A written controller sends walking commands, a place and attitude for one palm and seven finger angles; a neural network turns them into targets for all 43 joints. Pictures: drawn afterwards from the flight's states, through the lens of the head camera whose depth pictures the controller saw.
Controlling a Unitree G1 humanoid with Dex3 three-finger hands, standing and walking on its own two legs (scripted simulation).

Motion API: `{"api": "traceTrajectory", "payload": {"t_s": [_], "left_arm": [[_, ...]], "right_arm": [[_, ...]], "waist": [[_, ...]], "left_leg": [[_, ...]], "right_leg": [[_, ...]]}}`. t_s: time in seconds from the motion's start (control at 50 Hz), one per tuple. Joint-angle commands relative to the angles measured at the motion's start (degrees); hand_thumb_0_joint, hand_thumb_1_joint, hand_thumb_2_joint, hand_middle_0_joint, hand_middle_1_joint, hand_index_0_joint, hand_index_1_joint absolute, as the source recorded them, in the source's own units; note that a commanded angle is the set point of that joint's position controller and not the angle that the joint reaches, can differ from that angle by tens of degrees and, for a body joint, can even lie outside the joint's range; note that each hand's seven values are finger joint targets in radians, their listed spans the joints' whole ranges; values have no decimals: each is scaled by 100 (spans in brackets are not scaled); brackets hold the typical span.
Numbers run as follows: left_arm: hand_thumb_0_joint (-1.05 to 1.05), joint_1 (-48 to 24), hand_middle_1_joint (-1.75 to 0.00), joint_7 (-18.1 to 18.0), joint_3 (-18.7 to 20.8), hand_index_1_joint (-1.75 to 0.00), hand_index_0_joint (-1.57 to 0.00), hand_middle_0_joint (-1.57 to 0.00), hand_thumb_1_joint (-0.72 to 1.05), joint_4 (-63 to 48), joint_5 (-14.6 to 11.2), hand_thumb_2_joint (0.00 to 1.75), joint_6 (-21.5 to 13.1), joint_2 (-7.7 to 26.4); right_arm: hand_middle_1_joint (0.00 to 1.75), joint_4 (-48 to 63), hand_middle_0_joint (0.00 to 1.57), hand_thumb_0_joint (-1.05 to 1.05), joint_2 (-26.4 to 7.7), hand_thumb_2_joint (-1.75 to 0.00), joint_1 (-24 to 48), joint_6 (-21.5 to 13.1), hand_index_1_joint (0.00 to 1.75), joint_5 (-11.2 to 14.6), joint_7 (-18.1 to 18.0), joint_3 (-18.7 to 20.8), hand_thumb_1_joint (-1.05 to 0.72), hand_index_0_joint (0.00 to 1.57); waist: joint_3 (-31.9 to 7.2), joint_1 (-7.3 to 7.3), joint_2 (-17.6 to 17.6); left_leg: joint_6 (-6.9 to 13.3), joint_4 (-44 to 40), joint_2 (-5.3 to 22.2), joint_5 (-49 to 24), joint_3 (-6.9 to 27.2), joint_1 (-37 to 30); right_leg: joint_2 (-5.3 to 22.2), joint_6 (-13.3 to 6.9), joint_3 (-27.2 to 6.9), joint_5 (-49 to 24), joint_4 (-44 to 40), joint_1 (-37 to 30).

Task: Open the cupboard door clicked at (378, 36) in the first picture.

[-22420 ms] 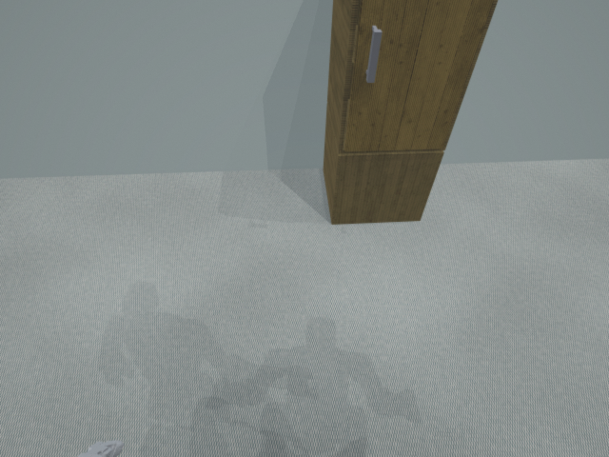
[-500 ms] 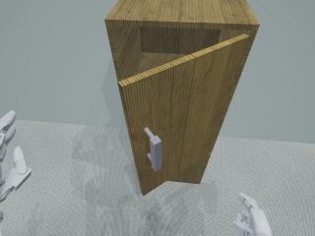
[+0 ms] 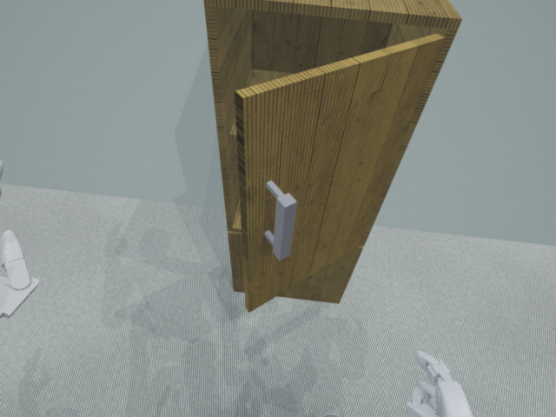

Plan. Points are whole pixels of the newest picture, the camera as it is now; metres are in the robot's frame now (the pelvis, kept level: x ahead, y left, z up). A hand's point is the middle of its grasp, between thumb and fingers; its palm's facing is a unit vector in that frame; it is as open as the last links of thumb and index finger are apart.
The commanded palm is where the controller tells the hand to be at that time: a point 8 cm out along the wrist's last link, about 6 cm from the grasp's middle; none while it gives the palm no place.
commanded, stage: step back with the hand held close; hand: left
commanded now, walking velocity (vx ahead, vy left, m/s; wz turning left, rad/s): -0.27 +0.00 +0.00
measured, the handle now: (277, 221) +0.41 +0.03 +0.04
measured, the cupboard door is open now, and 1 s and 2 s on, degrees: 40 40 40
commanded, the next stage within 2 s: stop stepping back and stand still in 0.64 s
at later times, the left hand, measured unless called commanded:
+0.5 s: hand out of the picture +0.14 +0.28 +0.19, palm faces +0.50 -0.72 -0.49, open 7.4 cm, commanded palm +0.07 +0.31 +0.19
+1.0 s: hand out of the picture +0.05 +0.23 +0.17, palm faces +0.36 -0.78 -0.51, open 7.4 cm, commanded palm -0.01 +0.26 +0.19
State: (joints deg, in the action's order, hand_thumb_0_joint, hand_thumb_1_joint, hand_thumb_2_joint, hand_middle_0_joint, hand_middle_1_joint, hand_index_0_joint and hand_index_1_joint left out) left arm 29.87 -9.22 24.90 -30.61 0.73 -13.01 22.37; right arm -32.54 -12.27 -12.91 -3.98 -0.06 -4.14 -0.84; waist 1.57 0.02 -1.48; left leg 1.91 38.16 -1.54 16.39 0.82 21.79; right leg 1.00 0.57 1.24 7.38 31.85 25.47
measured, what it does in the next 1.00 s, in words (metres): walks backwards: right foot, then left foot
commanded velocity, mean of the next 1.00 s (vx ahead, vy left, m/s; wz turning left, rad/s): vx -0.23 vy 0.01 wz -0.03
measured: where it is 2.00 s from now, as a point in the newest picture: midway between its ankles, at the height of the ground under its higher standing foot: outside the picture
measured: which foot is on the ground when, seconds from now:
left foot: down 0.00-0.70, up 0.72-0.84, down 0.86-1.00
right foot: down 0.00-0.38, up 0.40-0.64, down 0.66-1.00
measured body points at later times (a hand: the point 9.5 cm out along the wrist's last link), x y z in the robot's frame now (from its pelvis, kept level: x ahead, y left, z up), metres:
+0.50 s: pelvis -0.05 +0.00 +0.00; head -0.03 +0.03 +0.45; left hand +0.11 +0.31 +0.21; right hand +0.13 -0.23 -0.07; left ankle +0.04 +0.11 -0.72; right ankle -0.04 -0.13 -0.67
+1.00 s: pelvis -0.16 -0.03 +0.01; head -0.14 -0.01 +0.46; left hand +0.02 +0.27 +0.20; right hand +0.00 -0.29 -0.05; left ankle -0.09 +0.06 -0.72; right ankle -0.18 -0.14 -0.72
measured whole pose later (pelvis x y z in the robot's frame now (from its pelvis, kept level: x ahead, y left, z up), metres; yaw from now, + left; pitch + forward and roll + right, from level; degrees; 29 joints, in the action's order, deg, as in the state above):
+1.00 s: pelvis -0.16 -0.03 +0.01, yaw -1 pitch +1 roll +1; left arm 34.6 -8.6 25.8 -30.1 -2.3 -10.2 27.1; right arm -34.5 -12.9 -11.5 -7.5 -0.3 -4.7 -0.4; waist 0.1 -1.8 -3.8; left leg 2.1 25.2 -1.5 7.2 -2.8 19.1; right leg -0.7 0.2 -0.6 21.2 31.5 13.9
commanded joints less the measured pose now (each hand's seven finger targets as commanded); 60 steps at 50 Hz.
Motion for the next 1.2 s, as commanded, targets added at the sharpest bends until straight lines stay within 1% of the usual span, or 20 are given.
{"api": "traceTrajectory", "payload": {"t_s": [0.0,0.12,0.2,0.24,0.3,0.32,0.36,0.42,0.48,0.54,0.6,0.64,0.68,0.74,0.8,0.84,0.9,1.0,1.08,1.18], "left_arm": [[0,-199,-30,-144,825,-30,-20,-20,90,-1150,-31,90,-402,1106],[0,-363,-30,-73,917,-30,-20,-20,90,-1108,94,90,-491,1081],[0,-392,-30,-72,892,-30,-20,-20,90,-1167,-32,90,-460,1196],[0,-323,-30,-123,842,-30,-20,-20,90,-1196,-143,90,-433,1224],[0,11,-30,-197,953,-30,-20,-20,90,-1277,-209,90,-414,1287],[0,102,-30,-200,1009,-30,-20,-20,90,-1408,-222,90,-455,1295],[0,-36,-30,-221,1236,-30,-20,-20,90,-1759,-29,90,-611,1296],[0,81,-30,-182,1179,-30,-20,-20,90,-1473,-149,90,-562,1211],[0,119,-30,-142,560,-30,-20,-20,90,-1386,-226,90,-523,769],[0,-402,-30,-58,276,-30,-20,-20,90,-1361,-247,90,-375,774],[0,-446,-30,19,474,-30,-20,-20,90,-1402,-325,90,-377,1043],[0,-291,-30,105,824,-30,-20,-20,90,-1440,-383,90,-448,1477],[0,-174,-30,113,827,-30,-20,-20,90,-1338,-409,90,-428,1503],[0,456,-30,74,1126,-30,-20,-20,90,-1142,-301,90,-182,1523],[0,561,-30,-14,975,-30,-20,-20,90,-1177,-382,90,-107,1317],[0,615,-30,-42,882,-30,-20,-20,90,-1244,-406,90,-128,1332],[0,592,-30,-38,754,-30,-20,-20,90,-1226,-376,90,-128,1331],[0,483,-30,-79,678,-30,-20,-20,90,-1126,-294,90,-138,1187],[0,-142,-30,-99,589,-30,-20,-20,90,-955,-242,90,-143,1237],[0,-942,-30,-145,327,-30,-20,-20,90,-400,-110,90,-208,1059]], "right_arm": [[30,939,20,0,-837,-90,520,-402,30,-3,-119,375,-90,20],[30,927,20,0,-882,-90,524,-445,30,-40,-71,443,-90,20],[30,829,20,0,-757,-90,456,-376,30,-32,11,478,-90,20],[30,660,20,0,-635,-90,426,-288,30,-27,67,436,-90,20],[30,652,20,0,-629,-90,522,-182,30,-3,25,428,-90,20],[30,728,20,0,-717,-90,598,-192,30,-3,-18,463,-90,20],[30,864,20,0,-926,-90,833,-347,30,-59,-118,524,-90,20],[30,622,20,0,-702,-90,610,-655,30,-53,-54,649,-90,20],[30,290,20,0,-607,-90,461,-849,30,-107,46,525,-90,20],[30,104,20,0,-695,-90,538,-880,30,-143,98,469,-90,20],[30,136,20,0,-679,-90,684,-810,30,-172,78,443,-90,20],[30,313,20,0,-575,-90,788,-609,30,-130,83,414,-90,20],[30,502,20,0,-438,-90,971,-572,30,42,24,372,-90,20],[30,686,20,0,-221,-90,1052,-386,30,23,-40,170,-90,20],[30,621,20,0,-498,-90,807,-355,30,-9,-142,147,-90,20],[30,692,20,0,-780,-90,657,-468,30,71,-154,294,-90,20],[30,674,20,0,-766,-90,618,-639,30,-49,-132,274,-90,20],[30,647,20,0,-802,-90,697,-744,30,-28,-79,268,-90,20],[30,395,20,0,-729,-90,520,-547,30,-97,-105,397,-90,20],[30,274,20,0,-678,-90,420,-682,30,-92,-221,283,-90,20]], "waist": [[-515,-19,798],[-358,-13,691],[-532,-57,-515],[-773,-90,-913],[-871,-119,-319],[-743,-110,251],[-590,-49,2457],[-831,-16,908],[-801,-70,1335],[-989,-66,1595],[-1309,55,1421],[-1345,71,245],[-1290,87,-1096],[-1108,98,-922],[-1192,-116,255],[-1472,44,644],[-1211,-5,1527],[-642,-55,693],[-26,-115,-719],[-14,-164,96]], "left_leg": [[361,-1897,759,1900,929,1916],[534,-1708,810,2428,934,3131],[133,-79,238,1629,405,1388],[-57,822,60,1041,61,130],[-2,-150,227,955,218,-264],[156,-867,494,1384,639,175],[863,-2963,1957,2982,2283,2835],[896,-2261,1993,481,1787,1056],[685,-1994,1758,-1445,1341,-626],[529,-2142,1683,-1617,1226,-1119],[307,-1813,1499,-2181,898,-1541],[-80,-891,954,-1811,134,-1548],[-362,515,83,88,-355,-734],[-314,972,204,697,-171,735],[-190,-1298,201,-1529,-309,-780],[45,-1603,968,-3576,334,-1776],[131,-2047,1268,-3193,1046,-1648],[31,-2143,747,909,561,-90],[-233,1323,148,465,-32,-377],[48,-820,320,703,-257,-948]], "right_leg": [[75,-23,-525,757,274,-2068],[42,-43,-904,-166,926,-2905],[946,-485,-1928,946,-794,-1055],[1396,-699,-1901,1454,-1447,-26],[1068,-459,-1151,1349,-985,187],[657,-254,-886,1562,-472,52],[-496,141,-187,1009,2554,-2073],[-538,74,-541,2019,3362,-802],[-328,67,-211,2307,1807,-127],[-419,27,-124,2159,641,-533],[-314,-72,-90,1257,-931,-1024],[391,-282,-696,-446,-1624,-953],[1322,-468,-1224,-2746,-1385,-904],[1435,-719,-986,-4618,-610,-1901],[748,-298,-526,-3104,-273,-1662],[78,19,-331,-557,-135,-1306],[-184,30,-67,1513,180,-915],[-28,-103,-182,1400,-1026,-1758],[1595,-1078,-2433,3966,-2494,512],[934,-660,-1131,3186,-1346,164]]}}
